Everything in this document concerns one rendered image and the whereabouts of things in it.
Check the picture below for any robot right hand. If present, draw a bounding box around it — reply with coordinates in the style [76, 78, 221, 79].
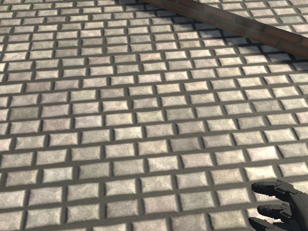
[248, 179, 308, 231]

